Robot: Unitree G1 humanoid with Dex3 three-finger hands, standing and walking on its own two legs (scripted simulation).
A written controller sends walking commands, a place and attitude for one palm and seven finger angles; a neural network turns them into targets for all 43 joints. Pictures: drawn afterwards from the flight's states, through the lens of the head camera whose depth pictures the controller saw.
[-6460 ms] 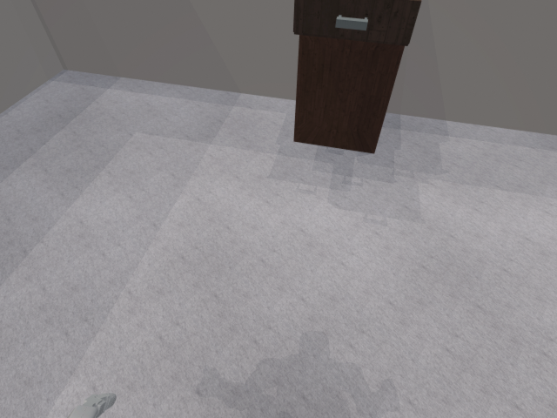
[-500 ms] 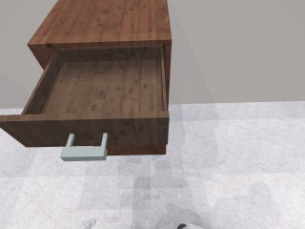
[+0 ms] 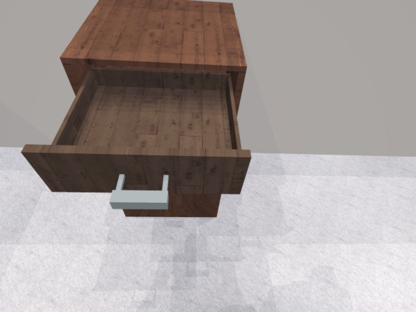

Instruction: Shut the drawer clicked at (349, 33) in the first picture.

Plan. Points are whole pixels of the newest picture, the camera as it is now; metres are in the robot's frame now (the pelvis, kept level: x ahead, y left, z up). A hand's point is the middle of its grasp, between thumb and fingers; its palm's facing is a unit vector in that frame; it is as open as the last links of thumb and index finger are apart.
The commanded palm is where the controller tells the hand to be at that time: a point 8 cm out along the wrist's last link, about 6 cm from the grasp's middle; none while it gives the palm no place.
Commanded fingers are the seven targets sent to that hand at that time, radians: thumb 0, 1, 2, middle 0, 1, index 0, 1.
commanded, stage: come to a stop and stand still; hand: left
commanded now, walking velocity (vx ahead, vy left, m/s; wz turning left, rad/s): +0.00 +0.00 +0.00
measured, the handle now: (142, 189) +0.34 +0.16 +0.03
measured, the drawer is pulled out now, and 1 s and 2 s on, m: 0.30 0.30 0.30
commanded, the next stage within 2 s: look again from close up in 0.56 s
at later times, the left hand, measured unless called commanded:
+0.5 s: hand out of the picture +0.04 +0.14 -0.17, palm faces +0.02 -0.97 -0.25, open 7.3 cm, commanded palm none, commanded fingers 0.00 0.90 0.90 -0.20 -0.30 -0.20 -0.30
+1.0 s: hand out of the picture +0.01 +0.12 -0.18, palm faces +0.04 -0.98 -0.20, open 7.4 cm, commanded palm none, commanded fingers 0.00 0.90 0.90 -0.20 -0.30 -0.20 -0.30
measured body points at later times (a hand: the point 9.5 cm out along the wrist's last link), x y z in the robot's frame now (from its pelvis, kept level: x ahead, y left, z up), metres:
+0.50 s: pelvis +0.01 -0.05 -0.01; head +0.02 -0.08 +0.44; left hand +0.04 +0.19 -0.15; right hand +0.01 -0.26 -0.18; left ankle -0.02 +0.10 -0.75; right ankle -0.03 -0.14 -0.75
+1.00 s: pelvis +0.01 -0.05 -0.01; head +0.03 -0.06 +0.44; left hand +0.01 +0.17 -0.16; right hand +0.04 -0.28 -0.17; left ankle -0.02 +0.10 -0.75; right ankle -0.03 -0.14 -0.75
